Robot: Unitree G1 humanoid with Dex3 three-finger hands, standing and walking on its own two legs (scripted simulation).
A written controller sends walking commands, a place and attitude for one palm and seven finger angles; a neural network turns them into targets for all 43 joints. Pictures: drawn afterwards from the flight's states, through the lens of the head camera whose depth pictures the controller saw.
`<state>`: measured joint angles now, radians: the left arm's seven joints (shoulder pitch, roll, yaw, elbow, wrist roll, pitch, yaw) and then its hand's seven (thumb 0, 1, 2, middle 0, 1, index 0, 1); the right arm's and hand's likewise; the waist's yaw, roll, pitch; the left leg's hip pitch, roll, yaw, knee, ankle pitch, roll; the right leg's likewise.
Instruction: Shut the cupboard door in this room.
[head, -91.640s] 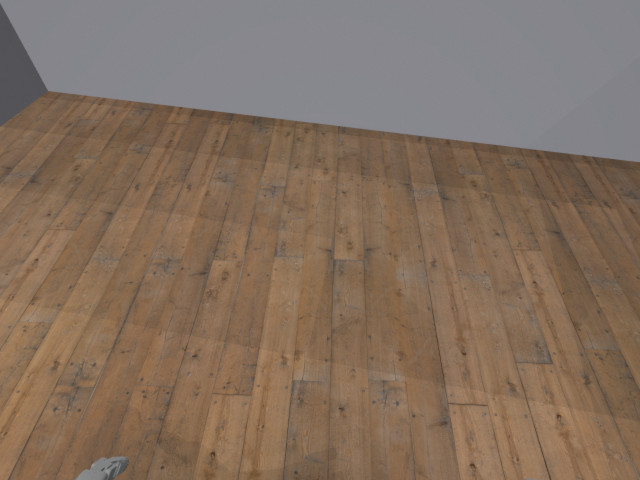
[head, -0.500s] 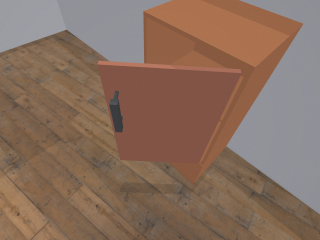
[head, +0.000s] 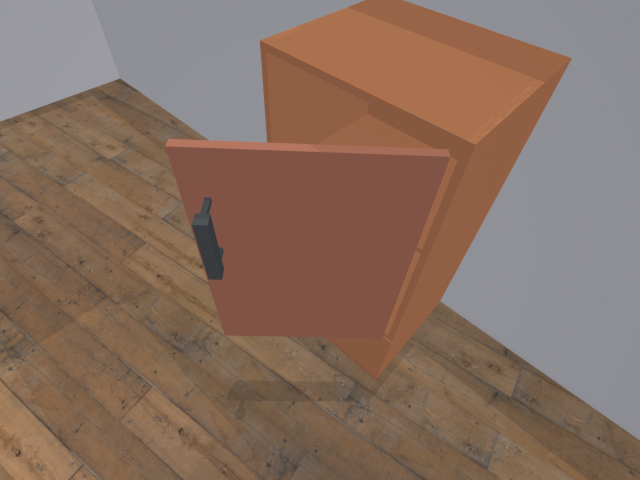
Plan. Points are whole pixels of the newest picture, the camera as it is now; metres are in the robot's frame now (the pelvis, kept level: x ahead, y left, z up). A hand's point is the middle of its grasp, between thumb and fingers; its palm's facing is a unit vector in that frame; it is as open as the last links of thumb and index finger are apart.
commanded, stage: come to a stop and stand still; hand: left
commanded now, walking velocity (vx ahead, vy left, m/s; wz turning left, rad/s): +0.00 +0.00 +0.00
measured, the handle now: (211, 239) +0.48 +0.21 -0.04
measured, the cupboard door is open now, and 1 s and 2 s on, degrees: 42 42 42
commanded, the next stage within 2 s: look again from close up in 0.04 s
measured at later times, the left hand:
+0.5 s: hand out of the picture +0.00 +0.22 -0.19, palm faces +0.01 -0.98 -0.21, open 7.4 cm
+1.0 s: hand out of the picture -0.13 +0.20 -0.18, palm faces +0.05 -0.99 -0.15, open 7.4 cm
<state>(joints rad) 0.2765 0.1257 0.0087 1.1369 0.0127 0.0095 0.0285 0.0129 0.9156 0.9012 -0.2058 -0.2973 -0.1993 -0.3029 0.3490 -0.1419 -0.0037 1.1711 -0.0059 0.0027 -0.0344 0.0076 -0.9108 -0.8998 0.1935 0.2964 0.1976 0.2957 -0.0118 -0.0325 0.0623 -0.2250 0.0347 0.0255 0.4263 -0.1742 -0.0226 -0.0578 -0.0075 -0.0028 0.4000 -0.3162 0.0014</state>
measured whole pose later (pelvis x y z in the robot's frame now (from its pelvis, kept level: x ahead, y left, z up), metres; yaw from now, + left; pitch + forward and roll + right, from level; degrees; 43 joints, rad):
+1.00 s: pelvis -0.05 +0.03 -0.01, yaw +0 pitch -2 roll -1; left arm 0.48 0.16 0.00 1.07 0.03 0.01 0.01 0.00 0.91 0.90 -0.20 -0.30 -0.20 -0.30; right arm 0.31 -0.16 -0.03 1.06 -0.01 0.03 0.00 0.01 -0.91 -0.90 0.20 0.30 0.20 0.30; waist 0.02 -0.02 0.00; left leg -0.36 0.01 0.03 0.56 -0.28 0.03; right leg -0.19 -0.01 0.03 0.52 -0.36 0.00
